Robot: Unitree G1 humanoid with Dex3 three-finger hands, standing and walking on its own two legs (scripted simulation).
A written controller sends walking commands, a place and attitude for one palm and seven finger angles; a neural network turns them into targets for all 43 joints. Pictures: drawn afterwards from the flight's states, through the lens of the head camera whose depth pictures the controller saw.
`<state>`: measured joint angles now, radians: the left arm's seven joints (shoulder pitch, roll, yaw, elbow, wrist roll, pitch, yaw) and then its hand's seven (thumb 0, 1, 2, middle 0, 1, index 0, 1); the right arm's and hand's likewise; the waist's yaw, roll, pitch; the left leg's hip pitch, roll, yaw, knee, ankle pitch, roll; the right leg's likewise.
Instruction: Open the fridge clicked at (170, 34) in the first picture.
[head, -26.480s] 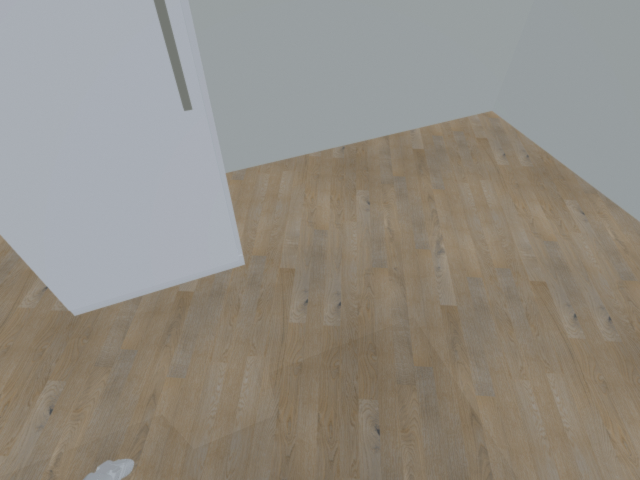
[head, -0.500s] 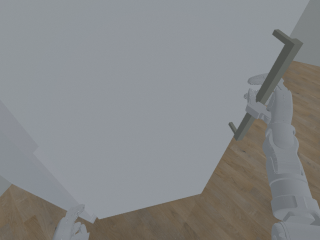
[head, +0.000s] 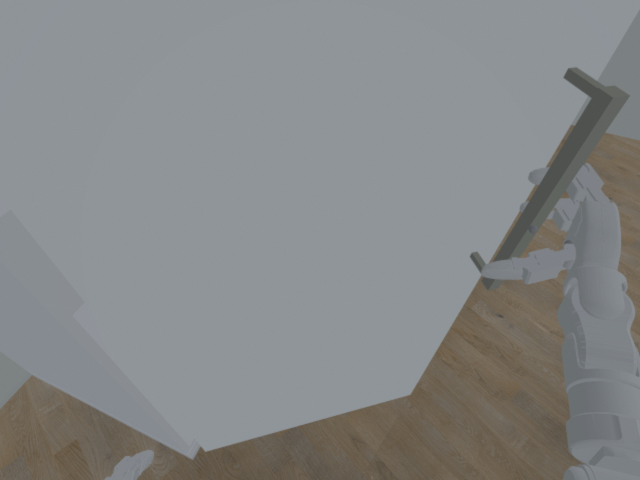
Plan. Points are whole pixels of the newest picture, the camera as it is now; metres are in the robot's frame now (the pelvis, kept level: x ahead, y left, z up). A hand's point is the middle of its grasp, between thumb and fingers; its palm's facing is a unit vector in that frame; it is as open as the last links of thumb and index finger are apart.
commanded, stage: loosen the grip on the handle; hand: right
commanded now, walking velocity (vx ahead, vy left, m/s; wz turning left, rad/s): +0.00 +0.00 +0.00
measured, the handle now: (526, 200) +0.43 -0.22 +0.15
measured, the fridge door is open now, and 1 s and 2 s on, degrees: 52 52 52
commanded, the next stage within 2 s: slip the hand off the handle in 0.10 s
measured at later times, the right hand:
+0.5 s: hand (583, 232) +0.38 -0.27 +0.16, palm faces +0.29 +0.93 -0.21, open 14.7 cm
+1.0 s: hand (606, 252) +0.36 -0.29 +0.15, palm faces +0.24 +0.95 -0.22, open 14.7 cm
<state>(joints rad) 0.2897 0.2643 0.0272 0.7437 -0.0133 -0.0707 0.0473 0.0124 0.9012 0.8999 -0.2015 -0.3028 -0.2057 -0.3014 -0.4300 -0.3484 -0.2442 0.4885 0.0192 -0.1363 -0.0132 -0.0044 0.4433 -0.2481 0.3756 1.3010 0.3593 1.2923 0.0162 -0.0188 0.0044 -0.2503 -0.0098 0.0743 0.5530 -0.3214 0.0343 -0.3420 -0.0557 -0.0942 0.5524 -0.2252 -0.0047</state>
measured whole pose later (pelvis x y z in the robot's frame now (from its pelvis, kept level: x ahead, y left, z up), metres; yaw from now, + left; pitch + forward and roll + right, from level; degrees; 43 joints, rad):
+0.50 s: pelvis +0.01 +0.00 +0.00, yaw -1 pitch +1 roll +0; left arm 0.17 0.25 -0.01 0.71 -0.03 -0.06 0.10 0.01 0.90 0.90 -0.20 -0.30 -0.21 -0.30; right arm -0.39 -0.40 -0.31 0.42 0.07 -0.07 0.07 -0.01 0.55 -0.20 0.26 1.16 0.25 1.16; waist -0.02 -0.02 -0.01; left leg -0.23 0.00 0.08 0.54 -0.33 0.03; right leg -0.33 -0.05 -0.09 0.55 -0.24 -0.01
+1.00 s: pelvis +0.01 -0.02 +0.00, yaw +1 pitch +2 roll +1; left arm 0.30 0.26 0.00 0.73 -0.04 -0.08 0.09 0.01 0.90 0.90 -0.20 -0.30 -0.21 -0.30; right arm -0.25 -0.44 -0.39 0.36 0.13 -0.12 0.15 -0.01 0.55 -0.20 0.26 1.15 0.25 1.15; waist 0.01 -0.03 -0.02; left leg -0.26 0.00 0.05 0.56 -0.33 0.01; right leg -0.35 -0.04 -0.12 0.58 -0.25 -0.03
